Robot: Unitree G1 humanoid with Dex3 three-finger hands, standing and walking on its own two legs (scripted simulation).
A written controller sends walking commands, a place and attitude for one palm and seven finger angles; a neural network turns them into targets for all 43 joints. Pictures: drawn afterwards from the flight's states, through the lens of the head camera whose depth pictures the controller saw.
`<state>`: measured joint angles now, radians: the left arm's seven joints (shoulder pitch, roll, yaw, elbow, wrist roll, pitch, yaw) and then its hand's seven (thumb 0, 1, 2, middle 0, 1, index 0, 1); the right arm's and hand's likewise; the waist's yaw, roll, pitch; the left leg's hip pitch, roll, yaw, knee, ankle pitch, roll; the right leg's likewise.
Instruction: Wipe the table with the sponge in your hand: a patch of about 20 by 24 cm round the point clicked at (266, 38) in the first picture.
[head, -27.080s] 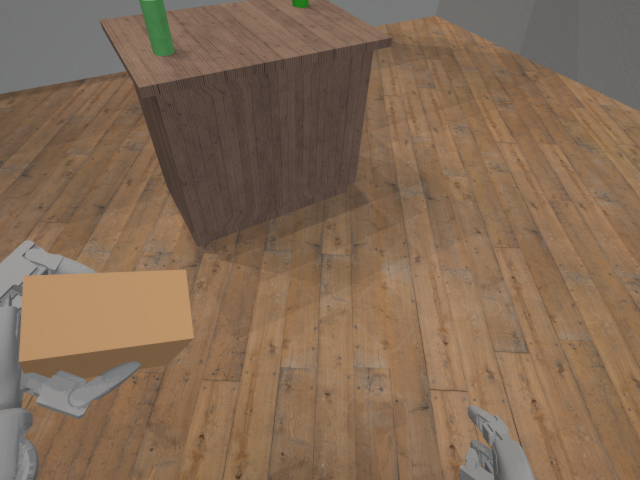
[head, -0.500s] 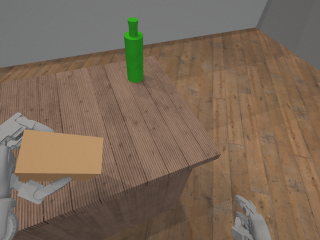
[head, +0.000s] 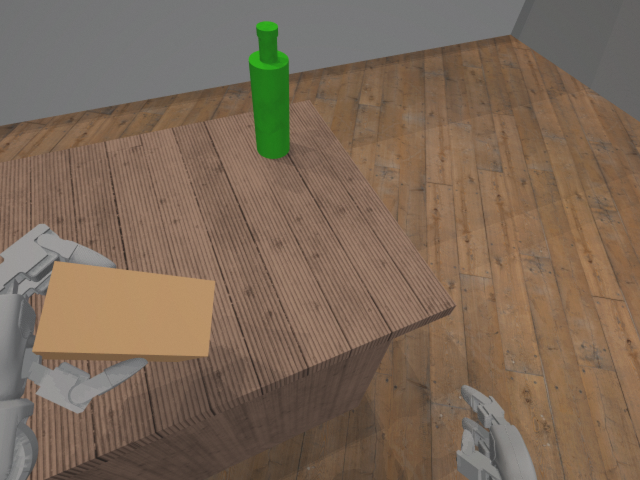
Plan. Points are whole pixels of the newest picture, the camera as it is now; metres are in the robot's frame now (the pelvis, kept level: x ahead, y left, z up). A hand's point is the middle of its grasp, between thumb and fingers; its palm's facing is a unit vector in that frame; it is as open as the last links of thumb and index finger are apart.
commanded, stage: come to a stop and stand still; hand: left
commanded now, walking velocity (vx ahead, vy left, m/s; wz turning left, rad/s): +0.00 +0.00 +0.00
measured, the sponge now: (151, 322) +0.24 +0.19 +0.13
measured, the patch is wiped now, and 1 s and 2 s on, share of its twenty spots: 0.00 0.00 0.00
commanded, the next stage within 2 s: look again from close up in 0.34 s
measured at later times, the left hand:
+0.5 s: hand (46, 321) +0.22 +0.26 +0.16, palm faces +0.38 -0.85 -0.35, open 10.8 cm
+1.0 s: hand (65, 336) +0.21 +0.24 +0.15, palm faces +0.37 -0.86 -0.36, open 10.8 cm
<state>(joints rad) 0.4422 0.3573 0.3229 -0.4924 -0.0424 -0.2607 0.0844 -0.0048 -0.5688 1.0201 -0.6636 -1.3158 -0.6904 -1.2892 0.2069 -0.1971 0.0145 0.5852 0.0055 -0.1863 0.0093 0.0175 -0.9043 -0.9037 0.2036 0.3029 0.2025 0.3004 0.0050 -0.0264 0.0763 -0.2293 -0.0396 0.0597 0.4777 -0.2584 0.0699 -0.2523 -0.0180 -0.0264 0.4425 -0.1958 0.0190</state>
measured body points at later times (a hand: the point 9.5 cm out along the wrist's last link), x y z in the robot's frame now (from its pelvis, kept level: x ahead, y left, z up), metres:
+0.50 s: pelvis +0.00 +0.00 +0.00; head +0.02 +0.04 +0.45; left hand +0.19 +0.30 +0.18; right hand +0.20 -0.20 -0.05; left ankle +0.00 +0.07 -0.74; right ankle +0.02 -0.13 -0.74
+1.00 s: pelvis -0.01 -0.01 +0.00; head +0.01 +0.02 +0.45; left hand +0.18 +0.28 +0.17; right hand +0.17 -0.24 -0.06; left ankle +0.00 +0.07 -0.74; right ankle +0.02 -0.13 -0.74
